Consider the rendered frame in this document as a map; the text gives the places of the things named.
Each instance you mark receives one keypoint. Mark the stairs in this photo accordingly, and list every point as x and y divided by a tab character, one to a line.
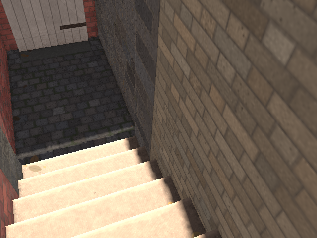
112	190

